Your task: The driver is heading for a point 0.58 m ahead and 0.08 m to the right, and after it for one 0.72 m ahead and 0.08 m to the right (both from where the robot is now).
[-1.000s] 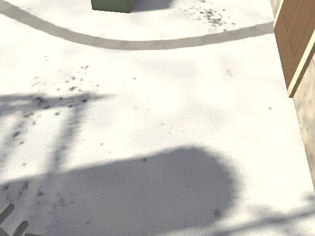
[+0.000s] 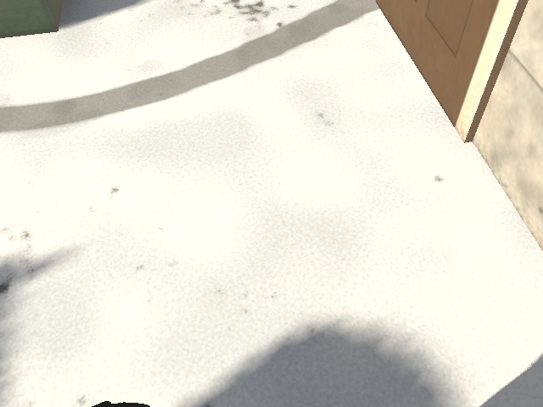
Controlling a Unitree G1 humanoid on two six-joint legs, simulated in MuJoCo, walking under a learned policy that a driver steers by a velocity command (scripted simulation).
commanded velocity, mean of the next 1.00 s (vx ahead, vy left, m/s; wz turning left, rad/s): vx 0.41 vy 0.00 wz -0.29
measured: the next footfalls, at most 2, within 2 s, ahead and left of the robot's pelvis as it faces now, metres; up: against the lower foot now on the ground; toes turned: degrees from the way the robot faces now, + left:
left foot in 0.40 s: +0.38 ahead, +0.12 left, +0.00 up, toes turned -14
right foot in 0.86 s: +0.51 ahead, -0.14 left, +0.00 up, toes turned -19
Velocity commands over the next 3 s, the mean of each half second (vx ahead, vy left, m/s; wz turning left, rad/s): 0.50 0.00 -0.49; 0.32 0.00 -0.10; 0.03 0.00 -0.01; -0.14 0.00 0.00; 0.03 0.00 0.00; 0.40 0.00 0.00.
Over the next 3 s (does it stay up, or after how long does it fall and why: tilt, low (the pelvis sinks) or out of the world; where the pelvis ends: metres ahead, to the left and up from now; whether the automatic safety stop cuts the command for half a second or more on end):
stays up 0.49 0.02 -0.04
